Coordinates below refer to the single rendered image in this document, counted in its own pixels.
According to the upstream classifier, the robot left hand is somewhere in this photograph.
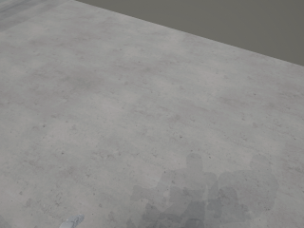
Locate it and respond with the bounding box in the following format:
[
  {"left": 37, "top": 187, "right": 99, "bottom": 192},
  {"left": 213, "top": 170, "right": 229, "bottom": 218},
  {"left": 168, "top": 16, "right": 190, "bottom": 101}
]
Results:
[{"left": 59, "top": 214, "right": 85, "bottom": 228}]

